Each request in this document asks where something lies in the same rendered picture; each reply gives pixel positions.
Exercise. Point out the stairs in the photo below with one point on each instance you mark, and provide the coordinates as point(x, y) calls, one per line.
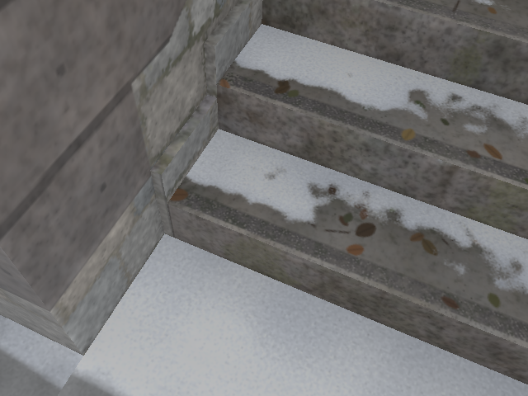
point(374, 154)

